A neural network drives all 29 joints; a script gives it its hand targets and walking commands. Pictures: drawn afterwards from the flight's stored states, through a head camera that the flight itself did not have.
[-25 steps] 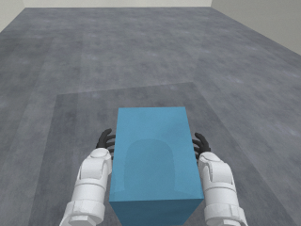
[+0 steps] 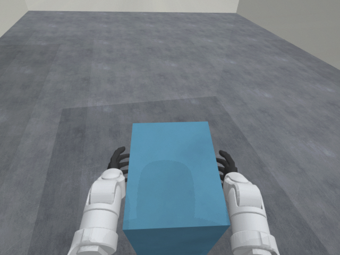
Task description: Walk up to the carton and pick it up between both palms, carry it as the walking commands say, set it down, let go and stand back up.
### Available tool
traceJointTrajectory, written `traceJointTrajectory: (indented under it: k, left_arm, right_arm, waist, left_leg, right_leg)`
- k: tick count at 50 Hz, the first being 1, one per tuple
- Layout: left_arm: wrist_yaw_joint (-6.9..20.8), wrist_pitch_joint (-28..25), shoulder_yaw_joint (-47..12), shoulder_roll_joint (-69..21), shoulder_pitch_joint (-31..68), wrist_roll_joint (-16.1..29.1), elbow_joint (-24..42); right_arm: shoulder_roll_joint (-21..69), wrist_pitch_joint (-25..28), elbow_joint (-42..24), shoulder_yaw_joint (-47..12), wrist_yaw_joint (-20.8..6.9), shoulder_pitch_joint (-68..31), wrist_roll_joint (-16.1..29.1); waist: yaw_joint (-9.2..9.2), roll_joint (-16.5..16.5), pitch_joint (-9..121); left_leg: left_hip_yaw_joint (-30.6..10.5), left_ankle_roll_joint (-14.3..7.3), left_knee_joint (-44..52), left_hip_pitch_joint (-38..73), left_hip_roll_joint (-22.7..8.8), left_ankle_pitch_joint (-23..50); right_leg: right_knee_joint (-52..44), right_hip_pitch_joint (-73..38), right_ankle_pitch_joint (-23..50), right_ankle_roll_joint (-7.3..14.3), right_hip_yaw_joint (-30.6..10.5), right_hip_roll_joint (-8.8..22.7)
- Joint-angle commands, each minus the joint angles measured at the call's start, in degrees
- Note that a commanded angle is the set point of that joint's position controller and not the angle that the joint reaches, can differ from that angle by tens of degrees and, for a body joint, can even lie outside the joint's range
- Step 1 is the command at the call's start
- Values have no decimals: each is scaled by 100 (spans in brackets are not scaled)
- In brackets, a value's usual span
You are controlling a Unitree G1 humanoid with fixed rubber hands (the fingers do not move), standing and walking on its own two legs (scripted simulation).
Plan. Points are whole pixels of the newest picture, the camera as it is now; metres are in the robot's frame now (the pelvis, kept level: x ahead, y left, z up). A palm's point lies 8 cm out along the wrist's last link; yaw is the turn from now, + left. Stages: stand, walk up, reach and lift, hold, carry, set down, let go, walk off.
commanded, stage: hold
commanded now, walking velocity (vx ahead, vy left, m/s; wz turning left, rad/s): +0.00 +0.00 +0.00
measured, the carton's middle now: (171, 193) +0.30 -0.01 -0.03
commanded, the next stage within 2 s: carry in 0.10 s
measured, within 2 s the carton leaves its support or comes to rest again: neither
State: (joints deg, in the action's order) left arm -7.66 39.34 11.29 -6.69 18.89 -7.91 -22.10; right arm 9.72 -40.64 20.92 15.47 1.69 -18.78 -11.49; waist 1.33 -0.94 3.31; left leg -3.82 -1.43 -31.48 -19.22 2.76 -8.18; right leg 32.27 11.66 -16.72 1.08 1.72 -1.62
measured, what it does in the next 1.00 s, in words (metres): walks ahead: right foot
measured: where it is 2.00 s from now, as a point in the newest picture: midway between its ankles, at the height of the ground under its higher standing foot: (178, 173)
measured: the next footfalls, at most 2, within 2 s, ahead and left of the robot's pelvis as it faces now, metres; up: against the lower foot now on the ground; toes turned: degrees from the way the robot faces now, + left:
right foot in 0.98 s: +0.19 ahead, -0.14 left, +0.00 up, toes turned -4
left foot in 1.18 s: +0.37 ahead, +0.06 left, +0.00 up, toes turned +0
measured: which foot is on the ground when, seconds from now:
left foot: down 0.00-1.00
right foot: down 0.00-0.90, up 0.92-0.96, down 0.98-1.00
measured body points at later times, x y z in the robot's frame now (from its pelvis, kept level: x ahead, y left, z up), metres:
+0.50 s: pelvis +0.05 -0.03 +0.00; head -0.06 -0.02 +0.44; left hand +0.35 +0.11 +0.11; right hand +0.33 -0.17 +0.10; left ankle +0.09 +0.11 -0.72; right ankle +0.01 -0.11 -0.73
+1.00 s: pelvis +0.23 -0.05 -0.01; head +0.17 -0.06 +0.44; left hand +0.53 +0.08 +0.09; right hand +0.51 -0.20 +0.08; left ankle +0.14 +0.10 -0.73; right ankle +0.15 -0.13 -0.73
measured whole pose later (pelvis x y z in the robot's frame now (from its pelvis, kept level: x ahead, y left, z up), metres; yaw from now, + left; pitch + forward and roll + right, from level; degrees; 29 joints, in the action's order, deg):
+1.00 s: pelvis +0.23 -0.05 -0.01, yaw -2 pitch +7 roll +0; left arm -8.5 70.0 8.2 -5.0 17.7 -6.4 0.9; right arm 8.9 -70.9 -4.0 7.9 9.3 -15.9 -2.0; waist 1.2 1.0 17.6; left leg 0.8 2.4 -35.7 -16.3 -3.7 -25.4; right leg 35.2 17.1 -25.1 1.4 2.4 -1.7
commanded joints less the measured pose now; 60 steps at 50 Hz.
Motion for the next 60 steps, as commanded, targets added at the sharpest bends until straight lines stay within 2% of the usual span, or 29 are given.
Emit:
traceJointTrajectory:
  k: [1,4,5,7,9,13,16,24,25,27,29,32,34,35,38,41,42,43,44,45,47,49,50,51,52,55,58,59,60]
  left_arm:
    - [1901,-5,-3594,-6462,4065,1421,918]
    - [1899,-9,-3667,-6503,4066,1462,1024]
    - [1771,44,-3597,-6037,4621,1442,1197]
    - [1681,228,-3922,-6048,4482,1689,1813]
    - [1672,486,-4061,-6044,4476,1851,2072]
    - [1692,1133,-4036,-5960,3996,2097,2008]
    - [1702,1536,-3829,-5545,3656,2028,1938]
    - [1523,2594,-3800,-5378,3750,2278,2548]
    - [1520,2662,-3809,-5394,3779,2304,2563]
    - [1576,2812,-3905,-5619,3792,2518,2651]
    - [1589,2917,-4012,-5709,3960,2770,2788]
    - [1574,2964,-3926,-5781,4174,2976,2964]
    - [1523,2938,-3814,-5646,4169,2926,3011]
    - [1510,2957,-3846,-5687,4146,2944,3137]
    - [1441,3012,-3857,-5703,4155,2907,3555]
    - [1426,3051,-3966,-5597,4101,2876,3606]
    - [1442,3083,-3995,-5539,4173,2869,3570]
    - [1471,3150,-3967,-5579,4033,2873,3451]
    - [1498,3175,-3959,-5600,3995,2915,3424]
    - [1500,3141,-3995,-5577,4120,2970,3486]
    - [1533,3129,-3876,-5620,4210,3030,3545]
    - [1519,3116,-3752,-5573,4106,3031,3419]
    - [1492,3096,-3688,-5502,3944,2978,3360]
    - [1467,3057,-3745,-5602,3788,2896,3403]
    - [1453,3024,-3797,-5647,3699,2905,3516]
    - [1465,3004,-3782,-5497,3720,2848,3815]
    - [1421,3010,-3925,-5295,3715,2797,4045]
    - [1421,3028,-3954,-5261,3695,2794,4012]
    - [1426,3022,-4028,-5205,3822,2744,4047]
  right_arm:
    - [5687,474,-886,-3756,-1472,-4665,1725]
    - [5741,471,-930,-3794,-1474,-4596,1747]
    - [5430,244,-1285,-4020,-1327,-5235,1958]
    - [5514,-18,-1917,-4310,-1243,-4685,2106]
    - [5690,-314,-2303,-4611,-1183,-4604,2272]
    - [5451,-930,-2780,-4913,-989,-4636,2459]
    - [5202,-1390,-2873,-4938,-921,-4527,2527]
    - [5253,-2500,-2758,-4605,-892,-4482,3050]
    - [5298,-2566,-2723,-4540,-875,-4453,3076]
    - [5322,-2623,-2804,-4469,-835,-3931,3007]
    - [5342,-2734,-3116,-4604,-802,-4082,3035]
    - [5388,-2832,-3381,-4599,-728,-4402,3082]
    - [5408,-2878,-3453,-4642,-705,-4738,3165]
    - [5384,-2903,-3607,-4651,-712,-4769,3187]
    - [5502,-2969,-3757,-4622,-738,-4761,3335]
    - [5548,-3013,-3498,-4524,-712,-4540,3350]
    - [5508,-3028,-3309,-4409,-679,-4249,3251]
    - [5477,-3034,-3278,-4386,-670,-3998,3167]
    - [5486,-3014,-3390,-4443,-673,-4036,3156]
    - [5520,-3007,-3411,-4458,-670,-3980,3187]
    - [5556,-3006,-3732,-4600,-628,-4076,3217]
    - [5351,-2987,-3964,-4661,-535,-4484,3172]
    - [5234,-2984,-4108,-4742,-515,-4591,3183]
    - [5309,-2980,-4238,-4843,-529,-4546,3239]
    - [5326,-2975,-4376,-4845,-564,-4628,3278]
    - [5313,-2949,-4285,-4778,-644,-4504,3343]
    - [5375,-2982,-4096,-4699,-679,-4233,3341]
    - [5418,-2992,-3991,-4654,-677,-4078,3316]
    - [5423,-2997,-3966,-4652,-685,-4036,3327]
  waist:
    - [-32,82,2197]
    - [-20,43,2260]
    - [-324,1420,3299]
    - [-382,1463,3003]
    - [-238,1233,2718]
    - [-212,623,2884]
    - [-281,-1455,2154]
    - [-127,-494,2035]
    - [-80,-190,2394]
    - [-14,1971,2264]
    - [-110,1417,1855]
    - [-178,652,2312]
    - [-252,-1230,2720]
    - [-224,-1544,2261]
    - [-227,-832,2030]
    - [-67,48,2773]
    - [36,831,2985]
    - [27,1686,2807]
    - [7,1902,2500]
    - [10,1847,2256]
    - [-11,1289,2149]
    - [-329,125,2798]
    - [-301,-1552,2817]
    - [-271,-2079,2644]
    - [-325,-1790,2319]
    - [-365,-705,1481]
    - [-168,-615,2002]
    - [52,-487,2398]
    - [213,705,2777]
  left_leg:
    - [-489,290,248,3400,-122,-246]
    - [-509,295,255,3439,-131,-170]
    - [-1448,-164,802,2299,-1858,1571]
    - [-1588,-480,1501,1901,-1801,-729]
    - [-1557,-578,1908,1430,-1815,-2603]
    - [-756,-271,1418,398,-1305,-2555]
    - [608,231,-1254,-1617,-382,-1420]
    - [997,37,682,136,-302,-1373]
    - [520,-121,837,1111,-500,-1374]
    - [-2367,-766,1827,2661,-2316,-1731]
    - [-2045,-986,1670,2145,-2484,-1466]
    - [-284,-345,768,832,-1491,-1349]
    - [865,180,-1078,-1141,-598,-1732]
    - [1069,275,-640,-2224,-468,-1919]
    - [1113,190,-23,-2100,-436,-1961]
    - [784,-116,1032,1168,-466,-784]
    - [-336,-411,1140,2379,-1132,-1029]
    - [-1466,-713,1014,3357,-1874,458]
    - [-1498,-1068,576,4183,-2082,1740]
    - [-1370,-1086,352,4443,-2199,2225]
    - [-597,-722,-62,3844,-2004,2231]
    - [924,1,-1681,648,-1175,2542]
    - [1497,312,-2158,-1427,-582,-175]
    - [1455,382,-1970,-2933,-241,-2193]
    - [1258,258,-1975,-3547,-358,-2540]
    - [1351,197,-1793,-3508,-223,-2571]
    - [1687,35,386,-742,197,-1347]
    - [1582,-128,1131,1190,145,-119]
    - [-115,-424,926,3258,-801,494]
  right_leg:
    - [-988,1414,-145,157,-927,57]
    - [-982,1393,-75,155,-922,37]
    - [369,558,16,52,-424,617]
    - [144,541,-1013,119,-207,113]
    - [159,569,-956,140,-78,111]
    - [-839,-633,-807,208,-147,264]
    - [-2439,-999,-2574,843,-2956,2148]
    - [-1144,-35,-572,643,-1178,1452]
    - [-401,541,-367,427,-771,1160]
    - [1470,2669,-790,-134,279,127]
    - [785,2761,-1446,-91,120,344]
    - [-1306,213,-397,21,200,217]
    - [-1623,-1687,-207,370,-2045,1640]
    - [-1660,-2230,749,623,-2562,2030]
    - [-1025,-2358,2374,917,-1932,1884]
    - [378,-604,2983,171,-394,1032]
    - [1376,602,2748,-111,51,674]
    - [1751,2049,1772,-310,402,251]
    - [1116,3148,-331,-387,494,121]
    - [707,3732,-1230,-414,526,120]
    - [-662,3051,-814,-446,676,67]
    - [-1392,-1309,1039,-199,-14,285]
    - [-1072,-2944,3810,131,-1578,1457]
    - [-647,-4291,5721,678,-2054,1800]
    - [-487,-4519,6098,976,-2073,2020]
    - [-549,-3908,6322,817,-1804,1898]
    - [460,-2567,7931,328,-222,1308]
    - [1426,-1472,7375,-34,285,1152]
    - [2829,581,4980,-494,496,719]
